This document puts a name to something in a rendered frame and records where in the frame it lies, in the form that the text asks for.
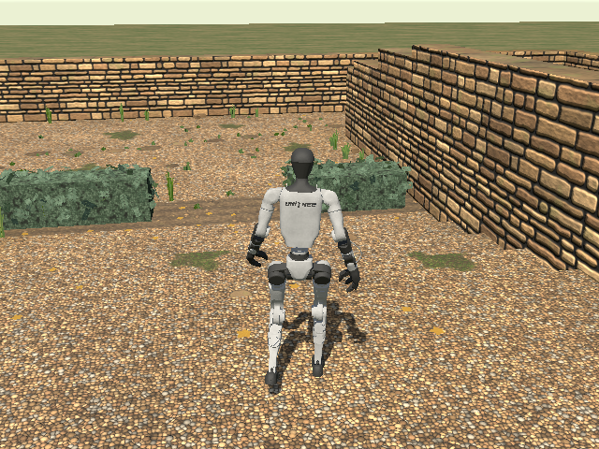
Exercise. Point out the left robot forearm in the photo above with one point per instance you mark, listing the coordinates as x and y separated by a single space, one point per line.
255 242

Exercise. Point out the robot right shin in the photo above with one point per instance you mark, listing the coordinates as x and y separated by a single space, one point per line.
319 334

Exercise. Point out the robot left hand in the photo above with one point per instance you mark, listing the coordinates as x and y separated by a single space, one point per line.
250 258

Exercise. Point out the robot right hand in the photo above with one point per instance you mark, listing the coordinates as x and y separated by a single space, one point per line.
354 278

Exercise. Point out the robot left upper arm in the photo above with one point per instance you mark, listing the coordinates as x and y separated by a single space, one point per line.
272 196

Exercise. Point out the right robot forearm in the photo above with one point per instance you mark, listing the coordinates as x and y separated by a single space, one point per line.
347 252

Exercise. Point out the robot right upper arm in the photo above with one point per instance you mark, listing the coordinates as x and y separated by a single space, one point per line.
335 214

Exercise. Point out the right robot thigh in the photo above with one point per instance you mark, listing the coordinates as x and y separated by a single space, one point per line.
321 281

